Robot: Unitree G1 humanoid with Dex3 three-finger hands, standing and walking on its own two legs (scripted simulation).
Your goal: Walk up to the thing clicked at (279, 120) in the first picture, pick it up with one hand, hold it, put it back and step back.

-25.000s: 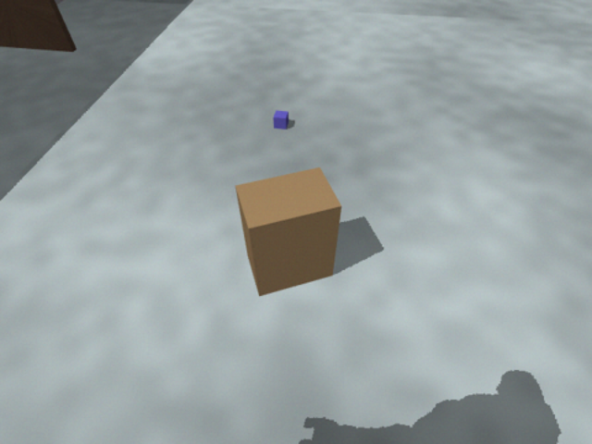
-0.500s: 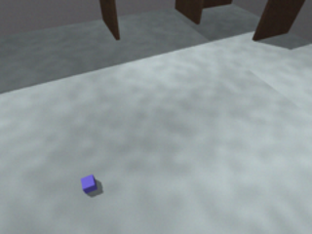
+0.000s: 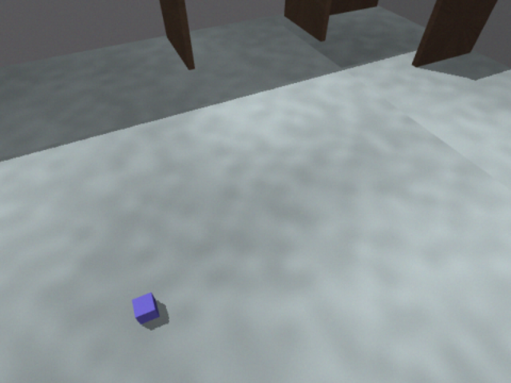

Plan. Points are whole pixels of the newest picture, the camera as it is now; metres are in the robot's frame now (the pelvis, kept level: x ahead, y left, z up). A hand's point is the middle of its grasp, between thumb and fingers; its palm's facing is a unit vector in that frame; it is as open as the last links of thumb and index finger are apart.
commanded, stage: stand
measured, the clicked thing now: (145, 308) +0.50 +0.46 -0.75
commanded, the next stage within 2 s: none
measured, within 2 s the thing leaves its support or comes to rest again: neither
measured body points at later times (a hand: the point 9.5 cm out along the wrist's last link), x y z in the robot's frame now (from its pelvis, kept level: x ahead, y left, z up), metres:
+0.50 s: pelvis +0.00 -0.02 +0.00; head +0.00 -0.02 +0.45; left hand +0.08 +0.28 -0.13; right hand +0.07 -0.32 -0.14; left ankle -0.02 +0.13 -0.75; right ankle +0.02 -0.13 -0.75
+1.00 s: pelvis +0.00 -0.03 +0.00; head +0.00 -0.03 +0.45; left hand +0.07 +0.28 -0.13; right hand +0.07 -0.32 -0.14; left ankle -0.02 +0.13 -0.75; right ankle +0.02 -0.13 -0.75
